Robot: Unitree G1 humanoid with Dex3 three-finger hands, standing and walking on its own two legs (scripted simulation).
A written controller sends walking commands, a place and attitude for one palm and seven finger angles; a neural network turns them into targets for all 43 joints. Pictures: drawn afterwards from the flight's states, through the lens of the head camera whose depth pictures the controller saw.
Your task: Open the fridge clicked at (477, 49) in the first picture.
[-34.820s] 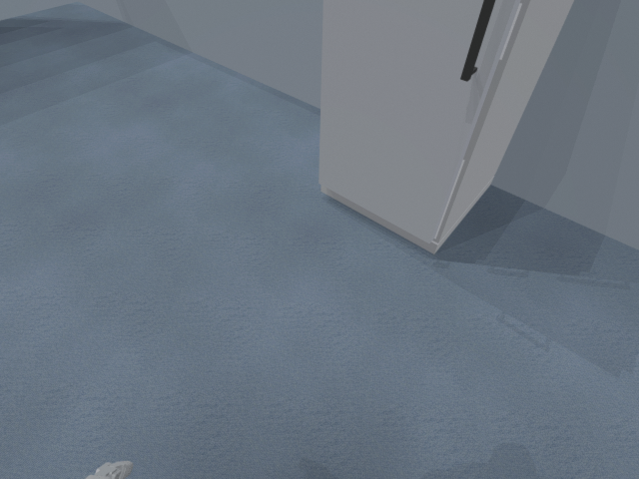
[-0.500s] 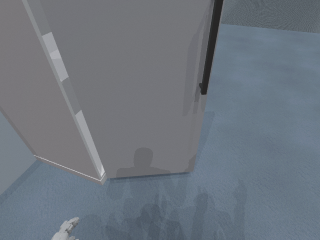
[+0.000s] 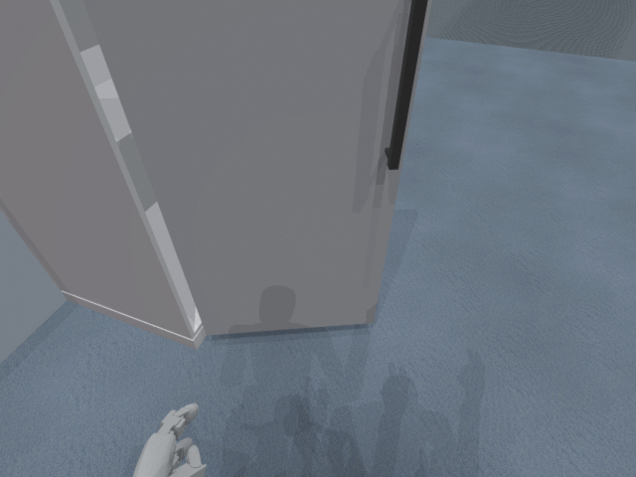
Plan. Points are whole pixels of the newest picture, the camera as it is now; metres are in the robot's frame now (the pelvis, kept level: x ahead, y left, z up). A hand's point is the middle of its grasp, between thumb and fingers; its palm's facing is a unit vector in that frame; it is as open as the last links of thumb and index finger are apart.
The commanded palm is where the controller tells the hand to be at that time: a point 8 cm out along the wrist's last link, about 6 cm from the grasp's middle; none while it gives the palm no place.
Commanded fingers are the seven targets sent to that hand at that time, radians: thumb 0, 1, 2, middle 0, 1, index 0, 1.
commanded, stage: stop stepping back and stand still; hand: right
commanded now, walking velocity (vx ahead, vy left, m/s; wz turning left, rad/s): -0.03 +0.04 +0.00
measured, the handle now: (402, 83) +0.75 -0.10 +0.19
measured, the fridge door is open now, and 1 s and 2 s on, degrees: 64 64 64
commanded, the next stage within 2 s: let the arm hang, fingers relaxed in 0.04 s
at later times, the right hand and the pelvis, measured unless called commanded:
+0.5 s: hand out of the picture +0.05 -0.17 -0.16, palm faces +0.05 +0.98 -0.19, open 6.8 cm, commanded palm none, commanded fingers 0.00 -0.90 -0.90 0.20 0.30 0.20 0.30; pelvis +0.00 +0.01 +0.01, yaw -3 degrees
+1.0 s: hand out of the picture +0.04 -0.19 -0.16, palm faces +0.01 +0.98 -0.21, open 7.3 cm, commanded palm none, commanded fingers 0.00 -0.90 -0.90 0.20 0.30 0.20 0.30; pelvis +0.02 -0.01 +0.02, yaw -1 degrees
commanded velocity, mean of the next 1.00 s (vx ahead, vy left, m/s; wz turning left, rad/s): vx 0.00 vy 0.00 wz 0.00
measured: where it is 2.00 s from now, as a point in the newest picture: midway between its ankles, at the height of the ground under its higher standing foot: outside the picture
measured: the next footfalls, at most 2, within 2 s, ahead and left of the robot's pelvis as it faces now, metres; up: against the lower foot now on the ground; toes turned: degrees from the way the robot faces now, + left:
left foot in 0.02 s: +0.05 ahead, +0.09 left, +0.00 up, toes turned -3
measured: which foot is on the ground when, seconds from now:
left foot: up 0.00-0.00, down 0.02-1.00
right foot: down 0.00-1.00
